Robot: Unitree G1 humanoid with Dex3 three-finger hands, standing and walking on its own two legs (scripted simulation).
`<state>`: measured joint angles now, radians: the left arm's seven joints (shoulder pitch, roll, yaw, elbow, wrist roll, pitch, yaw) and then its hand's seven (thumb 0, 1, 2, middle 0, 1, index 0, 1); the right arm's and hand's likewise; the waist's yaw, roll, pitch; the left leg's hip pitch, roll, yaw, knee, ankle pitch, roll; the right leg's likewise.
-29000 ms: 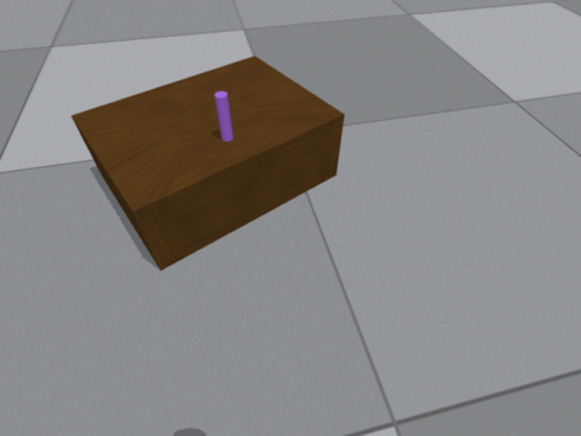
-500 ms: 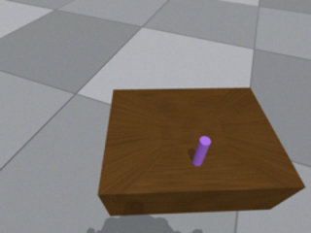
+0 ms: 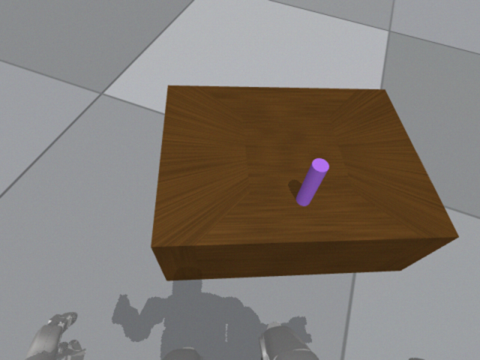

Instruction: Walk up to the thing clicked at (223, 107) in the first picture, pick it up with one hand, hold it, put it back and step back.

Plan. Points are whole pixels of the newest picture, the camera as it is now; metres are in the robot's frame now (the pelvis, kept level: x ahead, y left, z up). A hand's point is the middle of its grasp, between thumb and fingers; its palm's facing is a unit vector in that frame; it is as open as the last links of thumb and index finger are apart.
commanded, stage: step back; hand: right
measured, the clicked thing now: (311, 184) +0.61 -0.25 -0.29
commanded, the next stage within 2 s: none
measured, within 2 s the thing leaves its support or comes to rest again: neither
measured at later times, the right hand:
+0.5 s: hand out of the picture -0.03 -0.28 -0.13, palm faces +0.04 +0.92 -0.39, open 7.4 cm
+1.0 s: hand out of the picture -0.15 -0.30 -0.12, palm faces +0.05 +0.90 -0.43, open 7.4 cm
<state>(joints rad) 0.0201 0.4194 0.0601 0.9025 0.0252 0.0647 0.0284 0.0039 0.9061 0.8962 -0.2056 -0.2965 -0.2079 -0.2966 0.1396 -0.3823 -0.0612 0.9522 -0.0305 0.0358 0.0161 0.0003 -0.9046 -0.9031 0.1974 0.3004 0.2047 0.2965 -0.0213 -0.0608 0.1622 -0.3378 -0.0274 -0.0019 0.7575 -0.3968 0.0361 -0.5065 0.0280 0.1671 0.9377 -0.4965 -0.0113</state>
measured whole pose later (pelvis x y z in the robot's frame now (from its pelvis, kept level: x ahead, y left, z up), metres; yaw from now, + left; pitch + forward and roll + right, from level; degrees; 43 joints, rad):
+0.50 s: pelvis -0.11 -0.01 +0.02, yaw -4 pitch -1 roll +1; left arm 0.14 0.34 0.06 0.82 0.03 0.04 0.00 0.00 0.90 0.90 -0.21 -0.30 -0.21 -0.30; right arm 0.16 -0.40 -0.04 0.88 0.01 0.04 -0.03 0.00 -0.90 -0.90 0.20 0.30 0.21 0.30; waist 0.01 0.01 0.15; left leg -0.43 -0.10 -0.09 1.07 -0.51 0.00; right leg -0.30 0.00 0.06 0.61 -0.29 -0.01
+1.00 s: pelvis -0.26 -0.02 +0.01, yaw -7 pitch -2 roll +0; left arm 0.20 0.40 0.09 0.84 0.03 0.07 -0.02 0.00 0.91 0.90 -0.20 -0.30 -0.21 -0.30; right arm 0.12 -0.39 -0.04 0.79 -0.03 0.02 -0.01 0.00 -0.90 -0.90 0.20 0.30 0.21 0.30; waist 0.02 -0.02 0.17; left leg -0.43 0.06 0.02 0.64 -0.18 -0.01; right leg -0.26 0.02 0.07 0.75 -0.44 0.01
